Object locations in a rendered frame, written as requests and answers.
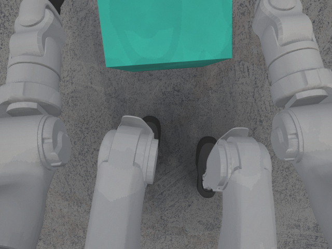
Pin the robot left foot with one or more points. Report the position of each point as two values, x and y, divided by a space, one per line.
154 124

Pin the right robot forearm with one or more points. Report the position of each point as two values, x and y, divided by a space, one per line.
291 54

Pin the left robot upper arm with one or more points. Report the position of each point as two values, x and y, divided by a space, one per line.
31 149

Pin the right robot thigh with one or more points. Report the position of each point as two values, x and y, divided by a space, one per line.
248 220

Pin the left robot forearm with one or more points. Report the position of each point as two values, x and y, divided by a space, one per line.
35 60

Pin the carton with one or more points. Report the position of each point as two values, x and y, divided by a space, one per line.
149 35

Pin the right robot upper arm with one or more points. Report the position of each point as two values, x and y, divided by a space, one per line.
302 135

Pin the robot left hand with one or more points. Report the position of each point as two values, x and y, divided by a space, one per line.
57 4

